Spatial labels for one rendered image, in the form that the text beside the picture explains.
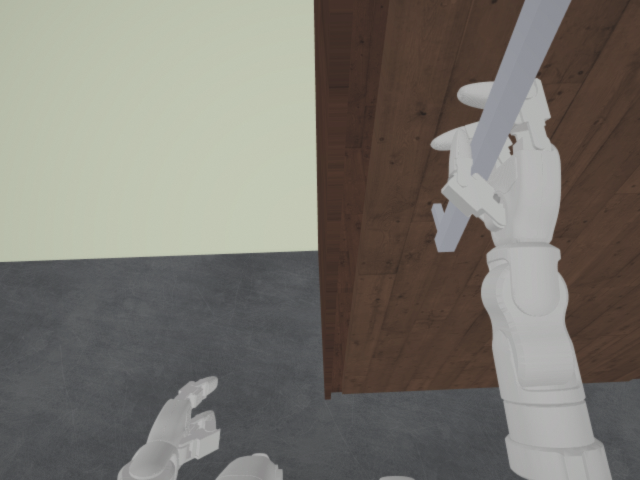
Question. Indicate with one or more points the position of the handle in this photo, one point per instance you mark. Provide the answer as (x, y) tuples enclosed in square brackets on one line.
[(532, 36)]

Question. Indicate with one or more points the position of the wardrobe door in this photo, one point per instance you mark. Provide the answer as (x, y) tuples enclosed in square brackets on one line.
[(417, 319)]

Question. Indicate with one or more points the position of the robot right forearm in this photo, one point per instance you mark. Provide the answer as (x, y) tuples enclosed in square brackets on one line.
[(550, 434)]

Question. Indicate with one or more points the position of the robot left forearm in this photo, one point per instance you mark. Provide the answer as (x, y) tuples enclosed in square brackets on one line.
[(157, 460)]

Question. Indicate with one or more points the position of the left robot thigh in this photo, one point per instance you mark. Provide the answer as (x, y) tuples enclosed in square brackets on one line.
[(251, 468)]

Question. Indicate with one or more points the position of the robot right hand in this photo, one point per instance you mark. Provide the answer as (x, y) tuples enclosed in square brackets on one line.
[(528, 182)]

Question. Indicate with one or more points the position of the robot left hand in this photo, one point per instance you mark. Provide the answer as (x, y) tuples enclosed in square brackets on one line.
[(193, 437)]

